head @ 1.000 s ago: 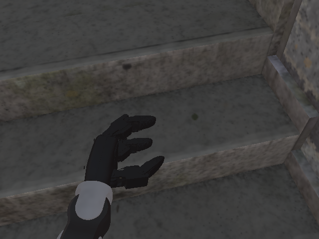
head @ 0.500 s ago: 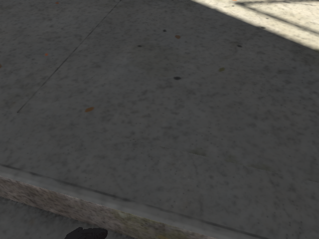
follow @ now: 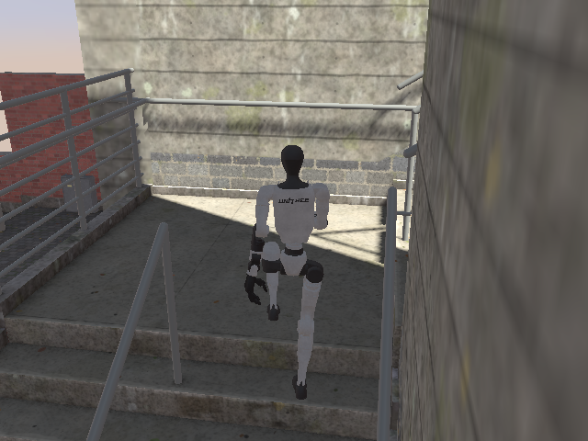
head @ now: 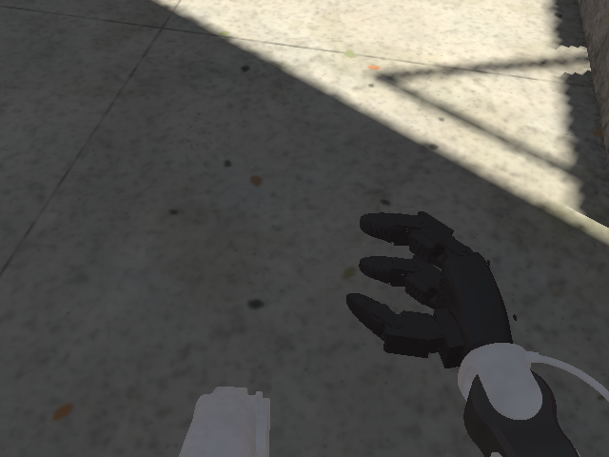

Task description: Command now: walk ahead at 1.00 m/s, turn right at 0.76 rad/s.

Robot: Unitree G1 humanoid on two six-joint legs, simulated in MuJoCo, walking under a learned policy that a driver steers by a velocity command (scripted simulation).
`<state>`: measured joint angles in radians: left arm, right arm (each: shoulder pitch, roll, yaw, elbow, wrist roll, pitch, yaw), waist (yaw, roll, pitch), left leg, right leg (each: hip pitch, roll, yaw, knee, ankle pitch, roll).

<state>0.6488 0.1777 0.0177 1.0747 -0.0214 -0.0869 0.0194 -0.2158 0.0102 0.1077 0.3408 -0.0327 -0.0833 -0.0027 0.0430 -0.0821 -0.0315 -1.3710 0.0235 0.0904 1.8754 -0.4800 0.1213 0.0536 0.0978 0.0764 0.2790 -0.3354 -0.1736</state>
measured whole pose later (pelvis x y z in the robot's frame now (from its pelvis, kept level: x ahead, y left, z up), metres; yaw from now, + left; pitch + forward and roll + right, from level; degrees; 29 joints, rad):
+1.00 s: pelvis +0.98 -0.19 +0.14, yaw +1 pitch +0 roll +1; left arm 0.22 0.22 0.01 0.73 0.04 -0.10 0.01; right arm 0.35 -0.30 -0.08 0.80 -0.02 -0.01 0.01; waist -0.05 0.01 0.02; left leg -0.44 -0.21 0.08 0.71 -0.26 0.23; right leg -0.32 0.02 0.04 1.52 -0.37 -0.01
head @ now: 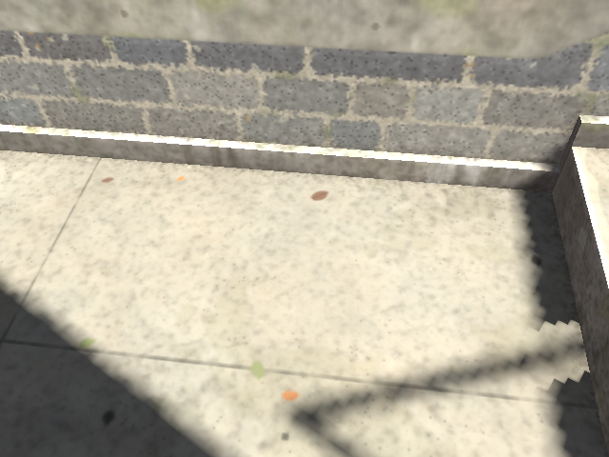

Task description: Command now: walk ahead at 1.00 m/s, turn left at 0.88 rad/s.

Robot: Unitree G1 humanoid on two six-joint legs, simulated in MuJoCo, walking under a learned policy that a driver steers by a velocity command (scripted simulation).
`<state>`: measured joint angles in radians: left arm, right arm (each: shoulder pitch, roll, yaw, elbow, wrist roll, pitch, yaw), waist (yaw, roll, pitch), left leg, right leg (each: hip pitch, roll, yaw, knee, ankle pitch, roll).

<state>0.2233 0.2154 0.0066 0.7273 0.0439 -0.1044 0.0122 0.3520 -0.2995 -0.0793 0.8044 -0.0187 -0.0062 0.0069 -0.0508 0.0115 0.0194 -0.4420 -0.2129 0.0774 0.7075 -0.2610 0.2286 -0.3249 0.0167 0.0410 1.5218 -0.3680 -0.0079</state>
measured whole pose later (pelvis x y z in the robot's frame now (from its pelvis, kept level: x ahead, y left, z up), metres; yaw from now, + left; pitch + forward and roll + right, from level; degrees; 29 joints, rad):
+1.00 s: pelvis +0.70 +0.11 +0.03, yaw +31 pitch +3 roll +0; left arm 0.13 0.29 -0.01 0.68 0.02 -0.02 0.06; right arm 0.18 -0.26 -0.02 0.74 -0.02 0.00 0.01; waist -0.03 -0.03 0.03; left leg -0.39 -0.10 -0.07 0.45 -0.10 0.06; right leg -0.58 -0.06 0.05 0.89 -0.34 0.09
